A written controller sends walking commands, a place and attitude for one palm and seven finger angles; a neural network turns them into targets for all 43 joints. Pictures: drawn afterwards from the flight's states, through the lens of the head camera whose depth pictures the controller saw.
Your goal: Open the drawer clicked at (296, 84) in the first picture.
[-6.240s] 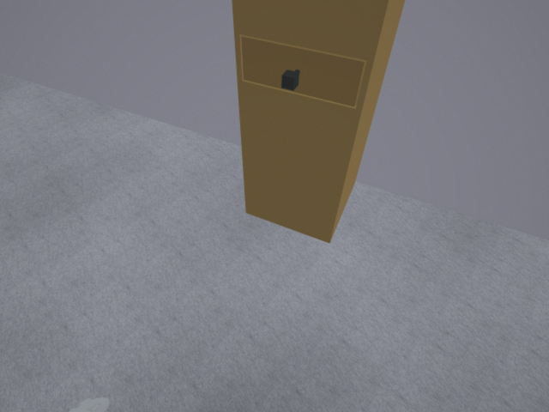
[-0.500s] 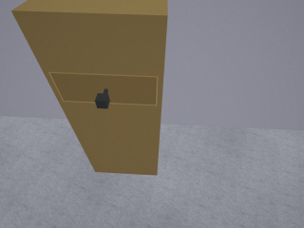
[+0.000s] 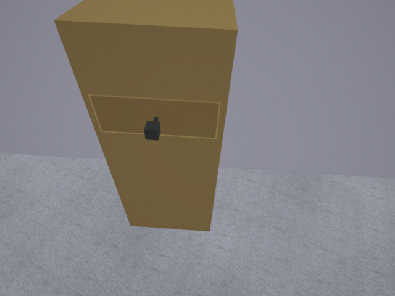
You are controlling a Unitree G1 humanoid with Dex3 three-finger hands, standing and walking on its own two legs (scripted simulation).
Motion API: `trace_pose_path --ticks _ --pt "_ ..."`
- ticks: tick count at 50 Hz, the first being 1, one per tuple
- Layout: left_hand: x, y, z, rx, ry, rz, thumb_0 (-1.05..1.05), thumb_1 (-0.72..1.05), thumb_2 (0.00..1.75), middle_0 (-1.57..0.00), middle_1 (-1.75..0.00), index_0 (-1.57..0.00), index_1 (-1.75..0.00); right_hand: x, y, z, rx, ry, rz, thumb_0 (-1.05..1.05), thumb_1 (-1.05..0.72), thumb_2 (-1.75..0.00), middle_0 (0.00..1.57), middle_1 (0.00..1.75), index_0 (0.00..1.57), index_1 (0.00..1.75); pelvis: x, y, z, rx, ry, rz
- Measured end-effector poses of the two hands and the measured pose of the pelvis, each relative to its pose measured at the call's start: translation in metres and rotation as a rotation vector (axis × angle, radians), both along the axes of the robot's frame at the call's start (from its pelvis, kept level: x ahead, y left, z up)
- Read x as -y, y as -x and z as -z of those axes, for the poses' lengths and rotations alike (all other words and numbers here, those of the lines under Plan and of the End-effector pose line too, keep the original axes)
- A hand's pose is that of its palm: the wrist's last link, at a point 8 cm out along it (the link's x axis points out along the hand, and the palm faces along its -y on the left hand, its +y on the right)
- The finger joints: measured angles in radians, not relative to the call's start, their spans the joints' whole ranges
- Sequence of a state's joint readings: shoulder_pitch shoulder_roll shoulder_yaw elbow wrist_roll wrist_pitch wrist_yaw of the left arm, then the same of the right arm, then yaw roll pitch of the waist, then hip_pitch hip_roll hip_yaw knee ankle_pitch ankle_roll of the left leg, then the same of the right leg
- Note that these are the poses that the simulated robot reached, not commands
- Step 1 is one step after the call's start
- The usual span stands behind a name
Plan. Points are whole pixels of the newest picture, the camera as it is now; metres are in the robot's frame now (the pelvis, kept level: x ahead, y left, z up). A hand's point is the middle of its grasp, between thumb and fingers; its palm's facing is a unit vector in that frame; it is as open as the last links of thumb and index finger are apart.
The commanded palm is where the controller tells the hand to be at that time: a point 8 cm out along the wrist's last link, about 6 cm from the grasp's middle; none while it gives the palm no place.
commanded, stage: shuffle to correct the standing spot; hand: left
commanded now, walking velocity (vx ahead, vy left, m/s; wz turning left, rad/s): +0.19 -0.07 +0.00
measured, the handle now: (153, 126) +0.58 +0.18 +0.00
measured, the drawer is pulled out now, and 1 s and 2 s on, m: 0.00 0.00 0.00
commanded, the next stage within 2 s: come to a stop and stand still in 0.26 s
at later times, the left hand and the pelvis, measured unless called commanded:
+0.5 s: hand out of the picture -0.02 +0.12 -0.19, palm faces +0.11 -0.99 -0.11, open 7.4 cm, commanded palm none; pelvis +0.06 -0.01 -0.01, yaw +1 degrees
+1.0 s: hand out of the picture +0.08 +0.17 -0.18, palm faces +0.02 -0.97 -0.23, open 7.3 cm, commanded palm none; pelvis +0.05 -0.01 +0.00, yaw -1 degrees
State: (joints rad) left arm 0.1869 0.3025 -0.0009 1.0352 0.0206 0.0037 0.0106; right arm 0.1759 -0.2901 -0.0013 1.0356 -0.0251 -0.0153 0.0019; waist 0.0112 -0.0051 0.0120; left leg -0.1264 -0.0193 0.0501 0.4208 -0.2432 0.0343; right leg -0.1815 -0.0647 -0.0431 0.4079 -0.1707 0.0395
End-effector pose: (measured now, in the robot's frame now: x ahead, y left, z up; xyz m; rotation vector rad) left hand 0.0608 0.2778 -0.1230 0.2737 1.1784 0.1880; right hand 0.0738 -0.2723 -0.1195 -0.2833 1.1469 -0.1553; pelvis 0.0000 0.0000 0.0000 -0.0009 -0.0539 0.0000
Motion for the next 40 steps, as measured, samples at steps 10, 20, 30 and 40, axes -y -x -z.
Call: trace_pose_path --ticks 10,20,30,40 --pt "0.035 0.054 0.020 -0.177 0.081 -0.035 0.01 0.91 0.90 -0.19 -0.29 -0.20 -0.30 -0.023 0.044 0.019 -0.154 -0.067 0.060 0.01 -0.91 -0.90 0.20 0.30 0.20 0.30 0.002 -0.010 0.001 -0.008 -0.002 0.008" --pt "0.093 0.088 0.032 -0.333 0.185 -0.134 0.01 0.91 0.90 -0.20 -0.29 -0.20 -0.30 -0.036 0.071 0.036 -0.322 -0.120 0.134 0.01 -0.91 -0.90 0.20 0.30 0.20 0.30 0.017 -0.046 0.011 -0.031 0.024 -0.002" --pt "0.105 0.055 0.039 -0.354 0.229 -0.169 0.01 0.91 0.90 -0.20 -0.30 -0.20 -0.30 -0.058 0.014 0.029 -0.272 -0.097 0.121 0.01 -0.91 -0.90 0.20 0.30 0.20 0.30 0.004 -0.077 0.008 -0.037 0.023 -0.011" --pt "0.067 -0.002 0.033 -0.228 0.134 -0.099 0.02 0.93 0.90 -0.20 -0.30 -0.20 -0.30 -0.050 0.005 0.028 -0.224 -0.078 0.161 0.02 -0.94 -0.90 0.20 0.30 0.20 0.30 0.003 -0.074 0.006 -0.036 0.017 0.008"
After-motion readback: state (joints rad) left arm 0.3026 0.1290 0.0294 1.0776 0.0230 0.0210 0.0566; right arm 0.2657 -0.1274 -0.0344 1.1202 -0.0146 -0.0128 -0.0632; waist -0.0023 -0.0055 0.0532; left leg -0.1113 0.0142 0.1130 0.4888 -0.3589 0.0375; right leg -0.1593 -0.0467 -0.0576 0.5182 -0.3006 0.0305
